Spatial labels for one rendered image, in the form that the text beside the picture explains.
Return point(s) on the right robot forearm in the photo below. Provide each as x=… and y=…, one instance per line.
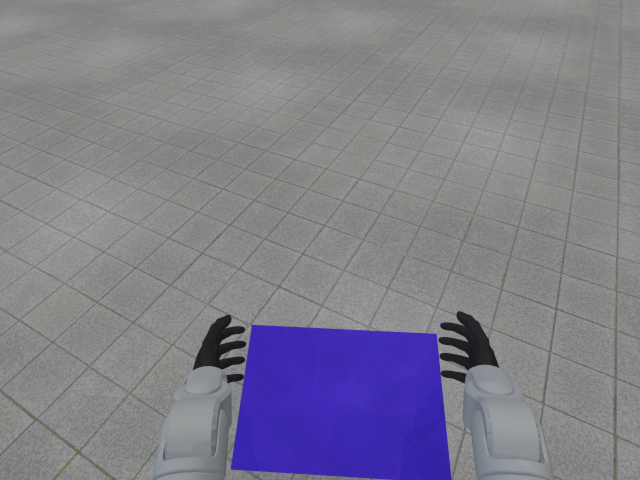
x=508, y=440

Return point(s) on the carton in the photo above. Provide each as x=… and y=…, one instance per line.
x=339, y=402

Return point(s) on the left robot forearm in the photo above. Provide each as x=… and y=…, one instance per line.
x=193, y=441

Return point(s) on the left robot hand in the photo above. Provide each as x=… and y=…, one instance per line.
x=211, y=350

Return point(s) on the right robot hand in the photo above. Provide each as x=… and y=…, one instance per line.
x=477, y=348

